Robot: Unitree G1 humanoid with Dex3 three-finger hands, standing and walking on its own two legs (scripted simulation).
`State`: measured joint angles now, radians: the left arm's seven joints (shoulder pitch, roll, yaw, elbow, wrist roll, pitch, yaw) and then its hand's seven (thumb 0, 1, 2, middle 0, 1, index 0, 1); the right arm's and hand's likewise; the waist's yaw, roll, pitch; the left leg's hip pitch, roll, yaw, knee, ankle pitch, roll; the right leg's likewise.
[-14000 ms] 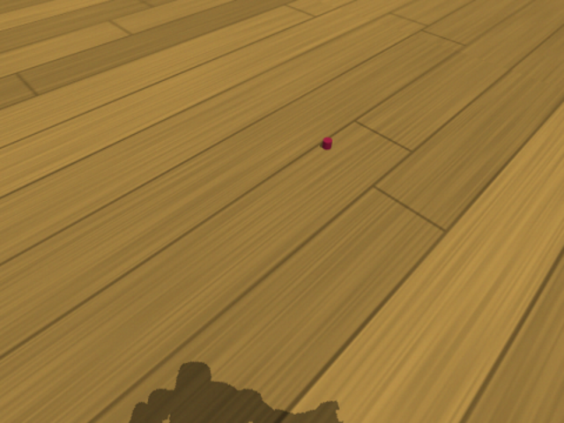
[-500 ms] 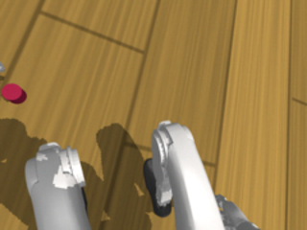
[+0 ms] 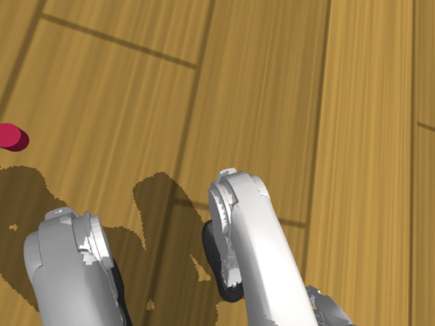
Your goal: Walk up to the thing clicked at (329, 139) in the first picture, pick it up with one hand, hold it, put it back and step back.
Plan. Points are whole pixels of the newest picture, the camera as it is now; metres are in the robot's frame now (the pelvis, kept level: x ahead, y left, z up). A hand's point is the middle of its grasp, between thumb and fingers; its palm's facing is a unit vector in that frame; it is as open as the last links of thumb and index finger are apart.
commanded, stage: close in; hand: left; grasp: from above
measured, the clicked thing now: (11, 137) +0.49 +0.31 -0.29
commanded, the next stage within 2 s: rest palm in 0.18 s
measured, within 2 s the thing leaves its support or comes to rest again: neither
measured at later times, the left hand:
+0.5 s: hand out of the picture +0.46 +0.31 -0.22, palm faces -0.46 -0.09 -0.89, open 13.3 cm
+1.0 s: hand (4, 142) +0.47 +0.31 -0.26, palm faces -0.46 -0.13 -0.88, open 14.1 cm
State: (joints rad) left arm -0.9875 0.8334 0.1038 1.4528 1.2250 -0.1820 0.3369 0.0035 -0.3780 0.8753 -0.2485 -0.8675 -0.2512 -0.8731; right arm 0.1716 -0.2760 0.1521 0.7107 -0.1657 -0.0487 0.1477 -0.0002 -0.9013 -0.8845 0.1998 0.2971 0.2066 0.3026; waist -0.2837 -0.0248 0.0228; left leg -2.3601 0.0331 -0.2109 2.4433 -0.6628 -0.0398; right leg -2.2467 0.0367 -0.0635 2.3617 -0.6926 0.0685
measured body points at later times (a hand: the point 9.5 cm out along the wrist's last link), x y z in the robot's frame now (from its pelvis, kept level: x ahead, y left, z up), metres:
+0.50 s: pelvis +0.00 +0.01 -0.01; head +0.25 +0.11 +0.34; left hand +0.48 +0.31 -0.17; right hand +0.05 -0.26 -0.08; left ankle +0.08 +0.14 -0.28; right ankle +0.10 -0.13 -0.28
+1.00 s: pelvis +0.01 +0.01 -0.02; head +0.29 +0.11 +0.31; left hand +0.49 +0.31 -0.21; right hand +0.05 -0.25 -0.09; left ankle +0.08 +0.14 -0.28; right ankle +0.10 -0.13 -0.28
